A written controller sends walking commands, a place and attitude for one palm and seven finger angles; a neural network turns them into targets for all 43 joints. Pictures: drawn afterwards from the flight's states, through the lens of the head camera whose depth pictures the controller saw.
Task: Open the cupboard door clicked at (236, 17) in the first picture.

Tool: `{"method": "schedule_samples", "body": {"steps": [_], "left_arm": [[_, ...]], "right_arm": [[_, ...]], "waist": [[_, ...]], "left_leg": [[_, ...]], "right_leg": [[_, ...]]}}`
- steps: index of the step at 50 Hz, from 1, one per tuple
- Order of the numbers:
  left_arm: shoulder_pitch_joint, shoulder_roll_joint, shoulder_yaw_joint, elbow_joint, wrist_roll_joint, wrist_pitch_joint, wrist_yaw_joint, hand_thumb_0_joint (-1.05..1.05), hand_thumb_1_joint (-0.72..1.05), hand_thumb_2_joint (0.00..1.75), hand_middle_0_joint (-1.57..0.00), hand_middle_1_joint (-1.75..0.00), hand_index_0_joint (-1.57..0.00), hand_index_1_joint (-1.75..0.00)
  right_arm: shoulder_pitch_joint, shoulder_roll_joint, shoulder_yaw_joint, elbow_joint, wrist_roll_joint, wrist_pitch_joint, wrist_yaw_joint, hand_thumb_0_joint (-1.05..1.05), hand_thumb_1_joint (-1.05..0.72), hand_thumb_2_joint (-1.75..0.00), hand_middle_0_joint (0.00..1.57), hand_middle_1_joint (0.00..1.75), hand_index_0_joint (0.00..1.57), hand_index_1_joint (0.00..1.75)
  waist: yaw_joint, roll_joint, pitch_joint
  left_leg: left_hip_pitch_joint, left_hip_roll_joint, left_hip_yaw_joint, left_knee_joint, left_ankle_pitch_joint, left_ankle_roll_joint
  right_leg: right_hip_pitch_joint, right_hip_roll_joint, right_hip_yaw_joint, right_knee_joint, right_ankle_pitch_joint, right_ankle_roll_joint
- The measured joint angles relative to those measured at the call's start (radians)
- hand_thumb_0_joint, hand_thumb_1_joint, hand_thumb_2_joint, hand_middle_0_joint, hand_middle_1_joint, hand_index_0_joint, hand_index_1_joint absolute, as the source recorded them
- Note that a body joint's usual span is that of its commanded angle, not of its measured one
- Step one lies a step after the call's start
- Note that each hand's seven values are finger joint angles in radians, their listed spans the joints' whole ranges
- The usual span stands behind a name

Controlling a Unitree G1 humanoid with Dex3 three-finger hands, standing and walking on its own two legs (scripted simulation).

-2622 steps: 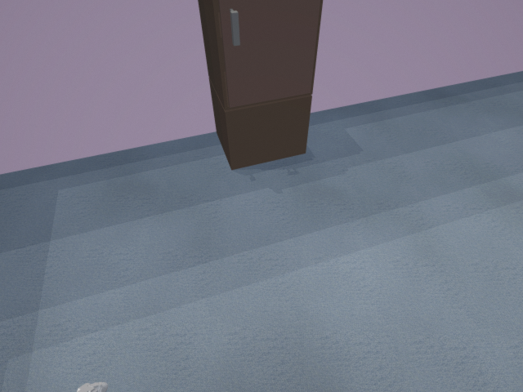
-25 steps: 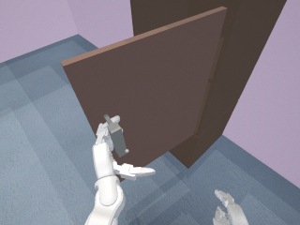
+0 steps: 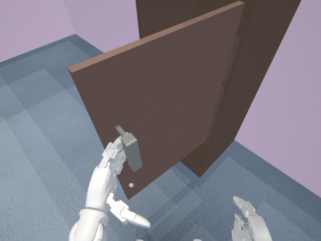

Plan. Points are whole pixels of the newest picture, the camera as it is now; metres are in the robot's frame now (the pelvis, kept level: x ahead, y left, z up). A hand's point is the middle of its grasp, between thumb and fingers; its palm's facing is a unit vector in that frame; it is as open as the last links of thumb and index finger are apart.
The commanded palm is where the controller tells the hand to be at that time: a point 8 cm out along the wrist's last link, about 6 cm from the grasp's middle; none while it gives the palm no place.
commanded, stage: slide the hand sideways off the handle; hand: left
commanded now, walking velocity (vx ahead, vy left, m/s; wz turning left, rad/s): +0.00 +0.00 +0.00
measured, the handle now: (127, 147) +0.32 +0.10 +0.07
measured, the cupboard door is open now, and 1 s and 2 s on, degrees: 84 84 84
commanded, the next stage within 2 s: draw the hand back to the body in 0.70 s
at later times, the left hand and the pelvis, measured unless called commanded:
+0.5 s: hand (107, 197) +0.20 +0.12 +0.07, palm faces -0.07 -1.00 -0.05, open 16.1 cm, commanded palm +0.17 +0.19 +0.07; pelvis +0.01 -0.01 -0.01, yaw +0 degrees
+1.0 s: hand (83, 200) +0.19 +0.17 +0.09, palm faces -0.04 -1.00 -0.07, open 16.3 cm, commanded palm +0.16 +0.23 +0.10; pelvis +0.00 -0.01 -0.01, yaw +1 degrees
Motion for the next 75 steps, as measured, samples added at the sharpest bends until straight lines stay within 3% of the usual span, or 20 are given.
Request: {"method": "schedule_samples", "body": {"steps": [19, 34, 40, 45, 51, 66, 70, 72, 75], "left_arm": [[0.157, 0.077, 0.121, -0.121, -0.091, -0.018, -0.128, -0.01, -0.50, 0.30, -0.17, -0.31, -0.17, -0.31], [0.237, 0.130, 0.283, -0.112, -0.200, -0.051, -0.252, -0.01, -0.50, 0.30, -0.16, -0.31, -0.17, -0.31], [0.214, 0.140, 0.287, -0.097, -0.228, -0.057, -0.293, -0.01, -0.50, 0.30, -0.15, -0.30, -0.15, -0.31], [0.191, 0.148, 0.278, -0.115, -0.218, -0.026, -0.279, -0.01, -0.50, 0.30, -0.15, -0.30, -0.15, -0.30], [0.201, 0.161, 0.313, -0.153, -0.229, 0.019, -0.258, -0.01, -0.50, 0.30, -0.15, -0.30, -0.15, -0.30], [0.205, 0.197, 0.392, -0.196, -0.270, 0.109, -0.300, -0.01, -0.47, 0.32, -0.15, -0.30, -0.15, -0.30], [0.221, 0.225, 0.366, -0.264, -0.117, 0.168, -0.106, -0.01, -0.40, 0.35, -0.15, -0.30, -0.15, -0.30], [0.238, 0.218, 0.357, -0.285, -0.070, 0.187, -0.025, -0.01, -0.34, 0.37, -0.16, -0.30, -0.16, -0.30], [0.248, 0.212, 0.347, -0.292, -0.027, 0.202, 0.045, -0.01, -0.26, 0.41, -0.16, -0.30, -0.16, -0.30]], "right_arm": [[0.007, -0.006, -0.005, -0.014, 0.013, -0.022, -0.026, 0.01, -0.91, -0.89, 0.20, 0.30, 0.20, 0.30], [-0.007, -0.014, -0.028, 0.003, 0.031, -0.026, -0.052, 0.01, -0.91, -0.89, 0.20, 0.30, 0.20, 0.30], [-0.015, -0.023, -0.024, 0.010, 0.036, -0.047, -0.061, 0.01, -0.91, -0.89, 0.20, 0.30, 0.20, 0.30], [-0.014, -0.014, -0.019, 0.012, 0.040, -0.054, -0.062, 0.01, -0.91, -0.89, 0.20, 0.30, 0.20, 0.30], [0.000, 0.003, -0.006, 0.019, 0.048, -0.049, -0.067, 0.01, -0.91, -0.89, 0.20, 0.30, 0.20, 0.30], [-0.003, -0.016, 0.009, 0.062, 0.059, -0.110, -0.073, 0.01, -0.91, -0.89, 0.21, 0.30, 0.20, 0.30], [-0.010, -0.005, 0.005, 0.073, 0.036, -0.100, -0.092, 0.01, -0.91, -0.89, 0.21, 0.30, 0.20, 0.30], [-0.013, 0.000, 0.005, 0.076, 0.031, -0.089, -0.095, 0.01, -0.91, -0.89, 0.20, 0.30, 0.20, 0.30], [-0.016, 0.004, 0.008, 0.088, 0.023, -0.076, -0.098, 0.01, -0.91, -0.89, 0.20, 0.30, 0.20, 0.30]], "waist": [[0.011, 0.010, -0.020], [0.020, 0.013, -0.038], [0.022, 0.020, -0.032], [0.021, 0.020, -0.030], [0.017, 0.024, -0.035], [0.033, 0.031, -0.022], [0.054, 0.024, -0.007], [0.052, 0.024, 0.005], [0.055, 0.023, 0.025]], "left_leg": [[-0.057, 0.014, -0.022, 0.062, -0.041, -0.013], [-0.086, 0.027, -0.046, 0.099, -0.056, -0.027], [-0.100, 0.029, -0.056, 0.118, -0.057, -0.024], [-0.092, 0.029, -0.050, 0.115, -0.054, -0.019], [-0.040, 0.028, -0.042, 0.073, -0.041, -0.012], [0.086, 0.018, -0.041, -0.029, -0.007, 0.006], [0.157, 0.019, -0.022, -0.096, 0.015, 0.013], [0.197, 0.016, -0.016, -0.139, 0.031, 0.014], [0.256, 0.009, -0.008, -0.203, 0.056, 0.018]], "right_leg": [[-0.046, 0.012, -0.022, 0.046, -0.038, -0.012], [-0.061, 0.025, -0.045, 0.063, -0.049, -0.023], [-0.067, 0.026, -0.055, 0.068, -0.044, -0.022], [-0.059, 0.027, -0.049, 0.062, -0.037, -0.018], [-0.007, 0.029, -0.040, 0.017, -0.019, -0.010], [0.128, 0.025, -0.035, -0.103, 0.024, 0.012], [0.191, 0.029, -0.015, -0.167, 0.051, 0.018], [0.230, 0.028, -0.008, -0.208, 0.068, 0.021], [0.284, 0.023, 0.001, -0.265, 0.091, 0.027]]}}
